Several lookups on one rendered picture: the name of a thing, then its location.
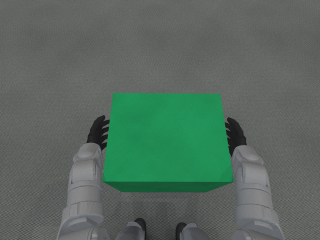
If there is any robot left forearm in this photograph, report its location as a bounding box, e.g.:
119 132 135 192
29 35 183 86
56 142 104 240

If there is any right robot shin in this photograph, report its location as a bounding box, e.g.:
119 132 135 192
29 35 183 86
183 223 197 230

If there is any carton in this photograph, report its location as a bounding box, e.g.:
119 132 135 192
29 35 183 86
102 93 234 193

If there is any robot right hand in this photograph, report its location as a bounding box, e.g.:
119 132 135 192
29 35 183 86
225 117 247 157

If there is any left robot upper arm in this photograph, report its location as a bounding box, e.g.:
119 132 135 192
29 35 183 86
58 225 110 240

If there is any right robot upper arm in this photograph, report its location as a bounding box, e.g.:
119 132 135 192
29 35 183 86
231 228 281 240

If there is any robot left hand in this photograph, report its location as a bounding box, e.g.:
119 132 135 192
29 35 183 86
86 115 110 151

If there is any robot right forearm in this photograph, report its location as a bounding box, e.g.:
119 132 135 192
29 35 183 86
231 145 286 240

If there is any right robot thigh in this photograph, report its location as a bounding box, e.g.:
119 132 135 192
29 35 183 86
180 227 212 240

